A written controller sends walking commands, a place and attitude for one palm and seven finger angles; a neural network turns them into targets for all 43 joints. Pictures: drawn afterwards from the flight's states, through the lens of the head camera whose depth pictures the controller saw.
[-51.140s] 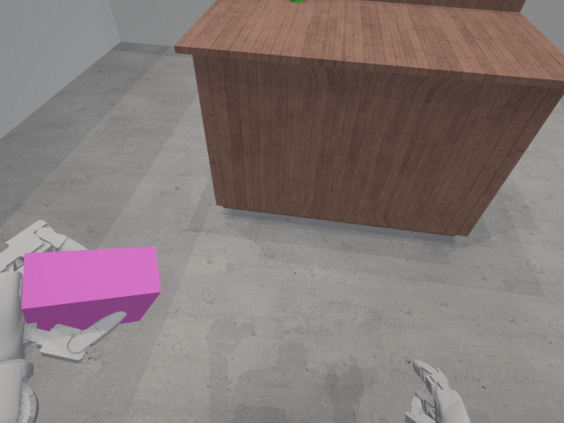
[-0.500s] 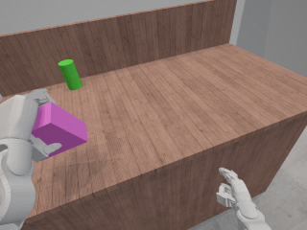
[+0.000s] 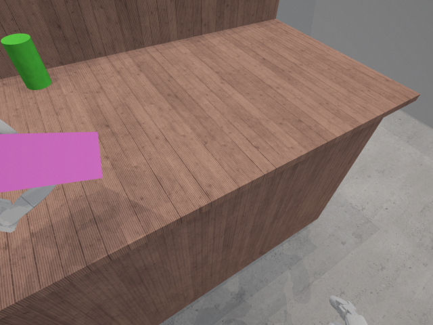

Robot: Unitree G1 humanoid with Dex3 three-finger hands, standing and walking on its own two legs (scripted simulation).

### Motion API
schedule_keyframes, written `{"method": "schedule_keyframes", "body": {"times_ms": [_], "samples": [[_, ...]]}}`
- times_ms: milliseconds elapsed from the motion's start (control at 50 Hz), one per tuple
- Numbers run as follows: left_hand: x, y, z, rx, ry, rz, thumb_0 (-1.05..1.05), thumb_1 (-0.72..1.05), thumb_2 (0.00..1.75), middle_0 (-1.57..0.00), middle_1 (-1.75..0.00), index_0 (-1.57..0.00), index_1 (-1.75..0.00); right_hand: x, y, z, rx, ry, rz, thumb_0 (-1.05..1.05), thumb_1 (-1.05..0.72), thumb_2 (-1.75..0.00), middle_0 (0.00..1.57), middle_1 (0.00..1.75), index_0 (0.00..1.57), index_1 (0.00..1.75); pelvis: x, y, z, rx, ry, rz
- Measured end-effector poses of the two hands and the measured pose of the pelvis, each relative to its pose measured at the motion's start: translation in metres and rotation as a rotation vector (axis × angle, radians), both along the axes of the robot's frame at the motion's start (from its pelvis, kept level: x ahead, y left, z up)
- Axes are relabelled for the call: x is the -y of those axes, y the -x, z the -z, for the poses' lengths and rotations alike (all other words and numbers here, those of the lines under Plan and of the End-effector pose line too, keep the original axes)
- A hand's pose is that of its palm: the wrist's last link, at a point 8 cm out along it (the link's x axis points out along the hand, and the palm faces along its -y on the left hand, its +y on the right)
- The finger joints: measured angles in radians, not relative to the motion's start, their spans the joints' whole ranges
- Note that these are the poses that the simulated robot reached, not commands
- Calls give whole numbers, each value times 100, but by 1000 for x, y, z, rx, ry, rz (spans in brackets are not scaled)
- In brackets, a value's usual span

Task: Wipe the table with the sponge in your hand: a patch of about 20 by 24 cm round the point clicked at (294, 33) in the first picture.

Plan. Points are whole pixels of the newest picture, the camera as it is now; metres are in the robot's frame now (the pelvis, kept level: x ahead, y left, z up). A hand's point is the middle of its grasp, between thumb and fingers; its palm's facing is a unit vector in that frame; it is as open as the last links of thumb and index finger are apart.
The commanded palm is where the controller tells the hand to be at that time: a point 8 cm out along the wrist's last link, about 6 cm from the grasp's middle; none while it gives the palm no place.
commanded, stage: step back with the hand held close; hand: left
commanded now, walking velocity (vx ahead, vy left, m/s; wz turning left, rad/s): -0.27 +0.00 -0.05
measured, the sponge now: (45, 159) +0.26 +0.21 +0.25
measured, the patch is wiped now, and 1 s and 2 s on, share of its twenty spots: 0.95 0.95 0.95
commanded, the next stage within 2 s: stop stepping back and stand still in 0.76 s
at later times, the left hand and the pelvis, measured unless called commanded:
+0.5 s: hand out of the picture +0.14 +0.24 +0.27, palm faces +0.52 -0.78 -0.35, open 9.3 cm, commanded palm +0.08 +0.30 +0.29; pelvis -0.07 +0.01 -0.01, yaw +3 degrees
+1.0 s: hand out of the picture +0.03 +0.21 +0.29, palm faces +0.41 -0.81 -0.41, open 9.3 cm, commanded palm -0.02 +0.27 +0.29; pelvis -0.20 +0.00 +0.00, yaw -3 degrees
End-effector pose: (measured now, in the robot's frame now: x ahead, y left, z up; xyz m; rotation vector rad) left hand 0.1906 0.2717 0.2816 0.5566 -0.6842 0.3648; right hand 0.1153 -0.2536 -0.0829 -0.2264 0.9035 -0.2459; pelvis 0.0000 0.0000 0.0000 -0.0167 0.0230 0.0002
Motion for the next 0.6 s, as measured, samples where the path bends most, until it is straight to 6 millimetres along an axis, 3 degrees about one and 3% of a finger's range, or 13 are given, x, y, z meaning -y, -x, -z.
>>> {"method": "schedule_keyframes", "body": {"times_ms": [80,200,340,460,600], "samples": [[6,20,3,14,-43,35,-2,-47,108,-79,-141,-84,-139,-9,2,-2,35,8,-25,1,-91,-89,20,30,20,30,-4,12,3,-6,1,4],[-4,50,-15,152,-68,-30,-2,-47,108,-79,-140,-84,-139,-24,-8,-2,108,-11,-83,1,-91,-89,20,30,20,30,-4,24,9,19,-11,5],[-14,55,-10,178,70,-60,-2,-47,108,-79,-141,-84,-139,-31,-16,2,134,-44,-136,1,-91,-89,20,30,20,30,-1,40,14,31,6,-32],[-6,77,10,63,9,9,-2,-47,108,-79,-141,-84,-139,-37,0,-1,111,-17,-146,1,-91,-89,20,30,20,30,-10,63,15,13,-1,-51],[-16,114,-21,172,-7,-75,-2,-48,108,-80,-140,-84,-139,-46,32,-4,98,-56,-143,1,-91,-89,20,30,20,30,-3,77,-1,-3,21,-17]]}}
